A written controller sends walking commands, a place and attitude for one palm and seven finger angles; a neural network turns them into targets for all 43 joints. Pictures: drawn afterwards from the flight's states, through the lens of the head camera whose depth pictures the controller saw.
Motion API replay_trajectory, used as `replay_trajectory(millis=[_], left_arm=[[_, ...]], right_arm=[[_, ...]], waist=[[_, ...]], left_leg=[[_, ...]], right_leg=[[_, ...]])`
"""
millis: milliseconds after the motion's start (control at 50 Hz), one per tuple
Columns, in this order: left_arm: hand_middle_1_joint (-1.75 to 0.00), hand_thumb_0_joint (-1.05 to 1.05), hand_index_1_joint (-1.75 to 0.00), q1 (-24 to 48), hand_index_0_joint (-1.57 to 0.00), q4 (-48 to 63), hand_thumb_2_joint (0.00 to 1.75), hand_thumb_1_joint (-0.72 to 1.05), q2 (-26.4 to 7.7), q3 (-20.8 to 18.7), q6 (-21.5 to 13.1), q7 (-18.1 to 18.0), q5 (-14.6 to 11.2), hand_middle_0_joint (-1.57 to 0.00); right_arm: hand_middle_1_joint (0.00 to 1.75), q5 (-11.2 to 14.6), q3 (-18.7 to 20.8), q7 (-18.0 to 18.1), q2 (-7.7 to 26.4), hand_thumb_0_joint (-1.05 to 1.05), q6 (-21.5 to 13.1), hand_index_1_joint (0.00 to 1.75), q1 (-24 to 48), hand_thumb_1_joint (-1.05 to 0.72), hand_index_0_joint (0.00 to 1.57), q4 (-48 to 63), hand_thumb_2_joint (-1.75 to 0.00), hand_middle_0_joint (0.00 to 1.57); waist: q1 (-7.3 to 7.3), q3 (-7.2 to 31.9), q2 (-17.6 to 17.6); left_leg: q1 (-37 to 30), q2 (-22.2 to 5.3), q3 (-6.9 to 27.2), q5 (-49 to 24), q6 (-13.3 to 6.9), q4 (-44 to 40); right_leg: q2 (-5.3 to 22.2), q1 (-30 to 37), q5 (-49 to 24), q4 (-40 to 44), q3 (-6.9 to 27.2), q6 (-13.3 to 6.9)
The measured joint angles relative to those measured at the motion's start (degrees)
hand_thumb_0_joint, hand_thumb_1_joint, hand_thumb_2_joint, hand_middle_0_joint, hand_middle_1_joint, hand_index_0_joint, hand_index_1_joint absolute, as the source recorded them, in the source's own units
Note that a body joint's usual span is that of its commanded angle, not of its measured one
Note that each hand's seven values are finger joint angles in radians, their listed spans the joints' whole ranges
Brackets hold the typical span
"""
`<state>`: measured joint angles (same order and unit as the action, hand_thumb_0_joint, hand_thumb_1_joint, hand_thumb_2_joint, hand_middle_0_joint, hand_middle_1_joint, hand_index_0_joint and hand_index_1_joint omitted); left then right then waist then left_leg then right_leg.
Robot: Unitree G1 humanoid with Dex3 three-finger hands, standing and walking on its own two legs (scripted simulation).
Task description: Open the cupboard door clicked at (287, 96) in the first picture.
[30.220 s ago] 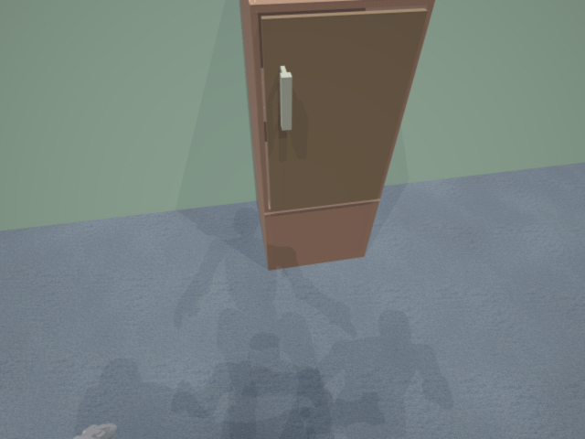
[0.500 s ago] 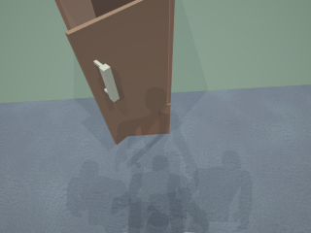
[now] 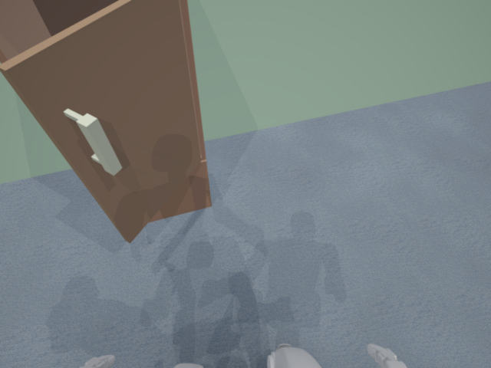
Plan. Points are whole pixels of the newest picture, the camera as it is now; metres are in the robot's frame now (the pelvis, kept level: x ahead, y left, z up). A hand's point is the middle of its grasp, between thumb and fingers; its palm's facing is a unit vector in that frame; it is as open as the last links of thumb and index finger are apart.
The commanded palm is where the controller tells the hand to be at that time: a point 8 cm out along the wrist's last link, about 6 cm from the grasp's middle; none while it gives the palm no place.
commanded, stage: walk to a spot facing it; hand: left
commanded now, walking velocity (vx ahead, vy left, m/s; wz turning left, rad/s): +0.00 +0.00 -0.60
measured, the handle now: (93, 142) +0.46 +0.34 +0.04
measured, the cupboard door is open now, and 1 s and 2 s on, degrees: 42 42 42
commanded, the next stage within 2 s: none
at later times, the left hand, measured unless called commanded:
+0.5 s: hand (172, 335) +0.18 +0.16 -0.16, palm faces -0.31 -0.93 -0.20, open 7.4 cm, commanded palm none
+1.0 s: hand (223, 308) +0.23 +0.07 -0.16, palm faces -0.60 -0.78 -0.19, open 7.4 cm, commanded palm none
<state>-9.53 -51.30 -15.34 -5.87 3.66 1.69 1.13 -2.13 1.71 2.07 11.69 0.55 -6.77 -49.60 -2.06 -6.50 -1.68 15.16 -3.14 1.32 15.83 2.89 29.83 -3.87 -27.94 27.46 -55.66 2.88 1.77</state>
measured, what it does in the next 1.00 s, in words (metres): steps on the spot, turning right: right foot, then left foot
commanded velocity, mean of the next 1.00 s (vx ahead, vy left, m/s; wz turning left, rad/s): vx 0.08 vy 0.00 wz -0.60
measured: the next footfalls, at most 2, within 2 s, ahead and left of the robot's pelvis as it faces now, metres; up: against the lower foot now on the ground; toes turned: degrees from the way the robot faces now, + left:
right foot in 0.12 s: +0.05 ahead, -0.14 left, +0.00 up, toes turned -5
left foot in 0.38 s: +0.10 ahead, +0.11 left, +0.00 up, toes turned -13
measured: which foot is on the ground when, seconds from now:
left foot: down 0.00-0.12, up 0.14-0.36, down 0.38-0.62, up 0.64-0.86, down 0.88-1.00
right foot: up 0.00-0.10, down 0.12-0.38, up 0.40-0.62, down 0.64-0.88, up 0.90-1.00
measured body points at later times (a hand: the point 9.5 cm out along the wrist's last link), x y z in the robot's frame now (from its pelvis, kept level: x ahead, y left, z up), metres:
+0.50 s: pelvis +0.01 -0.01 +0.00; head +0.07 -0.01 +0.45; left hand +0.19 +0.20 -0.15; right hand -0.03 -0.28 -0.13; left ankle +0.06 +0.12 -0.73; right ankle -0.03 -0.13 -0.68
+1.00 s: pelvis +0.04 -0.05 +0.00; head +0.09 -0.06 +0.45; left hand +0.27 +0.11 -0.15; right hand -0.08 -0.28 -0.13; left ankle +0.10 +0.07 -0.73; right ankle -0.05 -0.14 -0.67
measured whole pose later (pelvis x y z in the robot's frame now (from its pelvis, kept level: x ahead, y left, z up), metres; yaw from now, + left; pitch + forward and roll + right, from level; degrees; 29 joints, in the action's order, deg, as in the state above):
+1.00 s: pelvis +0.04 -0.05 +0.00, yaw -38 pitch +2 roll -1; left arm -9.8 -51.9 -14.4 -5.3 3.6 3.5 1.6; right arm -2.5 1.5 0.9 12.3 -1.9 -15.9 -50.9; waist 0.7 -4.0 -1.5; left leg 14.3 -5.5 -5.7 17.1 1.4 29.8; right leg 0.0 -28.9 24.3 -59.4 -0.3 0.7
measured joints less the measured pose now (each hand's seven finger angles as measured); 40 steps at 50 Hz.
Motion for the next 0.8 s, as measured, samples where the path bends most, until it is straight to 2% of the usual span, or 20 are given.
replay_trajectory(millis=[60,100,120,140,160,220,280,360,380,400,440,480,540,600,620,640,680,720,760,800], left_arm=[[-0.3,0.01,-0.3,0.9,-0.2,1.4,0.9,0.9,-0.1,0.3,-0.4,0.5,-0.1,-0.2],[-0.3,0.01,-0.3,0.6,-0.2,2.1,0.9,0.9,-0.3,0.6,-0.9,0.8,-0.2,-0.2],[-0.3,0.01,-0.3,-0.1,-0.2,2.8,0.9,0.9,-1.0,0.9,-1.3,0.9,-0.2,-0.2],[-0.3,0.01,-0.3,-0.3,-0.2,2.9,0.9,0.9,-1.3,0.9,-1.9,0.6,-0.1,-0.2],[-0.3,0.01,-0.3,0.0,-0.2,2.5,0.9,0.9,-1.1,1.1,-1.9,0.3,0.0,-0.2],[-0.3,0.01,-0.3,0.1,-0.2,1.7,0.9,0.9,-0.2,1.4,-1.2,-0.7,0.4,-0.2],[-0.3,0.01,-0.3,-0.4,-0.2,1.1,0.9,0.9,0.3,1.7,-0.9,-1.2,0.4,-0.2],[-0.3,0.01,-0.3,-1.0,-0.2,0.4,0.9,0.9,0.7,2.1,-0.2,-1.1,0.0,-0.2],[-0.3,0.01,-0.3,-1.1,-0.2,0.5,0.9,0.9,1.0,2.2,0.2,-0.9,-0.3,-0.2],[-0.3,0.01,-0.3,-0.5,-0.2,0.4,0.9,0.9,0.9,2.1,0.5,-0.7,-0.4,-0.2],[-0.3,0.01,-0.3,0.5,-0.2,0.3,0.9,0.9,0.3,1.8,0.7,-0.1,-0.2,-0.2],[-0.3,0.01,-0.3,1.5,-0.2,0.4,0.9,0.9,0.1,1.4,0.8,0.5,-0.1,-0.2],[-0.3,0.01,-0.3,2.5,-0.2,1.2,0.9,0.9,0.5,1.4,0.5,1.0,-0.2,-0.2],[-0.3,0.01,-0.3,2.5,-0.2,1.9,0.9,0.9,0.7,1.9,-0.3,1.1,-0.4,-0.2],[-0.3,0.01,-0.3,2.1,-0.2,2.3,0.9,0.9,0.4,2.0,-0.8,1.1,-0.4,-0.2],[-0.3,0.01,-0.3,1.7,-0.2,2.6,0.9,0.9,-0.2,2.0,-1.4,0.8,-0.2,-0.2],[-0.3,0.01,-0.3,2.0,-0.2,1.8,0.9,0.9,0.5,2.1,-1.7,-0.1,-0.2,-0.2],[-0.3,0.01,-0.3,1.8,-0.2,1.3,0.9,0.9,1.2,2.2,-1.4,-0.7,0.0,-0.2],[-0.3,0.01,-0.3,1.2,-0.2,1.0,0.9,0.9,1.4,2.1,-1.3,-1.3,0.1,-0.2],[-0.3,0.01,-0.3,0.6,-0.2,0.6,0.9,0.9,1.5,2.1,-1.2,-1.4,0.2,-0.2]], right_arm=[[0.3,-0.4,0.1,-0.2,0.7,0.01,0.4,0.3,-1.7,-0.91,0.2,-0.5,-0.9,0.2],[0.3,-0.1,0.3,-0.5,1.4,0.01,0.8,0.3,-3.0,-0.91,0.2,-0.6,-0.9,0.2],[0.3,0.2,0.5,-0.7,1.6,0.01,1.0,0.3,-3.8,-0.91,0.2,-0.4,-0.9,0.2],[0.3,0.6,0.8,-0.8,1.9,0.01,1.4,0.3,-4.0,-0.91,0.2,-0.5,-0.9,0.2],[0.3,0.9,1.0,-0.8,2.6,0.01,1.9,0.3,-3.5,-0.91,0.2,-0.8,-0.9,0.2],[0.3,1.3,1.6,-0.8,3.8,0.01,2.5,0.3,-2.4,-0.91,0.2,-1.8,-0.9,0.2],[0.3,1.6,1.7,-0.7,3.8,0.01,2.1,0.3,-2.3,-0.91,0.2,-1.8,-0.9,0.2],[0.3,1.8,1.2,-0.6,3.5,0.01,0.7,0.3,-3.5,-0.91,0.2,-0.8,-0.9,0.2],[0.3,1.5,1.1,-0.6,3.9,0.01,0.2,0.3,-4.3,-0.91,0.2,-0.4,-0.9,0.2],[0.3,1.1,1.0,-0.4,3.6,0.01,-0.1,0.3,-4.7,-0.91,0.2,-0.5,-0.9,0.2],[0.3,0.4,0.5,-0.4,2.6,0.01,-0.4,0.3,-5.6,-0.91,0.2,-1.0,-0.9,0.2],[0.3,0.0,0.0,-0.5,1.8,0.01,-0.3,0.3,-6.9,-0.91,0.2,-1.5,-0.9,0.2],[0.3,-0.3,-0.3,-0.5,1.4,0.01,0.0,0.3,-8.0,-0.91,0.2,-2.3,-0.9,0.2],[0.3,0.0,-0.2,-0.9,1.5,0.01,0.1,0.3,-8.7,-0.91,0.2,-2.5,-0.9,0.2],[0.3,0.3,0.0,-1.1,1.5,0.01,0.3,0.3,-9.2,-0.91,0.2,-2.2,-0.9,0.2],[0.3,0.6,0.2,-1.2,1.4,0.01,0.6,0.3,-9.3,-0.91,0.2,-2.1,-0.9,0.2],[0.3,1.2,0.7,-1.0,2.2,0.01,1.8,0.3,-7.5,-0.91,0.2,-2.7,-0.9,0.2],[0.3,1.4,1.2,-0.9,2.6,0.01,2.4,0.3,-5.9,-0.91,0.2,-3.2,-0.9,0.2],[0.3,1.6,1.4,-0.8,2.4,0.01,2.4,0.3,-4.5,-0.91,0.2,-2.9,-0.9,0.2],[0.3,1.7,1.4,-0.9,1.9,0.01,2.1,0.3,-3.6,-0.91,0.2,-2.2,-0.9,0.2]], waist=[[0.04,-0.8,2.0],[0.36,-0.7,3.2],[0.68,-0.1,2.4],[0.64,0.2,1.9],[0.82,-0.4,2.4],[1.73,-1.5,2.4],[2.12,-1.3,0.6],[2.76,0.3,-0.6],[3.05,1.0,0.4],[3.14,0.9,0.3],[3.03,0.5,-0.4],[2.85,0.6,-0.3],[2.57,0.5,1.2],[2.83,0.7,2.7],[2.95,1.2,2.4],[2.87,1.8,1.4],[3.07,0.8,2.6],[3.18,0.2,2.8],[3.01,0.0,2.0],[2.76,0.1,0.8]], left_leg=[[-0.7,-2.4,-1.1,0.8,1.0,0.6],[-0.3,-4.1,-2.1,2.7,1.8,3.4],[1.0,-4.0,-3.3,4.1,1.7,6.3],[3.0,-3.8,-3.8,8.5,1.5,11.5],[4.9,-3.5,-2.8,12.5,1.1,17.1],[9.0,-1.4,-1.8,14.8,0.5,27.7],[9.2,0.4,-3.0,13.3,0.5,24.3],[4.0,1.7,-3.4,5.6,-0.3,6.7],[3.3,0.8,-2.7,1.6,-1.4,3.1],[3.7,0.4,-3.0,-0.3,-2.0,3.9],[3.1,-0.4,-4.1,0.5,-2.1,4.7],[1.8,-1.6,-4.7,0.7,-1.6,3.0],[0.4,-3.8,-5.8,0.1,-0.7,1.1],[0.2,-6.0,-7.4,1.4,0.6,2.7],[0.8,-6.2,-8.1,2.5,1.1,4.6],[2.2,-5.7,-8.8,5.7,1.3,8.2],[5.5,-4.8,-5.8,12.7,1.1,18.2],[8.2,-3.1,-4.1,13.8,1.0,25.5],[9.3,-1.6,-4.1,13.2,1.2,26.5],[8.6,-0.3,-4.5,11.9,1.3,22.2]], right_leg=[[2.3,1.9,0.3,4.3,-3.4,0.1],[2.8,5.6,-5.1,12.9,-4.7,-0.4],[3.8,7.8,-11.1,18.5,-3.6,-1.6],[3.9,7.7,-11.0,19.3,-2.3,-2.4],[3.2,6.8,-10.1,17.5,-1.7,-2.9],[2.0,6.8,-10.0,17.7,0.4,-2.9],[1.7,7.8,-12.3,20.8,3.3,-2.5],[0.5,7.4,-13.1,21.6,6.4,-1.5],[-0.5,6.2,-10.6,19.6,5.9,-1.5],[-0.4,4.8,-6.2,15.8,4.9,-1.2],[0.4,1.9,-0.5,5.7,2.1,-0.6],[1.7,0.6,0.4,-0.3,-1.1,0.0],[3.3,2.3,0.5,2.5,-4.8,0.3],[3.5,7.6,-4.3,14.0,-6.6,-0.5],[4.0,10.0,-9.6,19.3,-6.3,-1.4],[4.6,10.7,-12.0,21.8,-4.8,-2.7],[3.5,9.7,-9.4,19.3,-3.7,-3.2],[2.9,10.0,-8.9,19.9,-2.3,-3.0],[2.6,10.6,-10.0,21.6,-0.5,-2.7],[2.5,10.8,-11.1,23.1,1.4,-2.6]])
